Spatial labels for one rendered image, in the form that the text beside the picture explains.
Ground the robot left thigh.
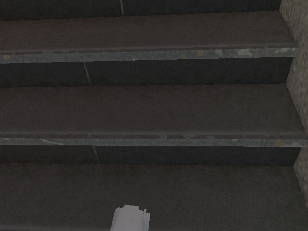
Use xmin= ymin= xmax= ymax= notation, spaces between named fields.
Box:
xmin=110 ymin=204 xmax=150 ymax=231

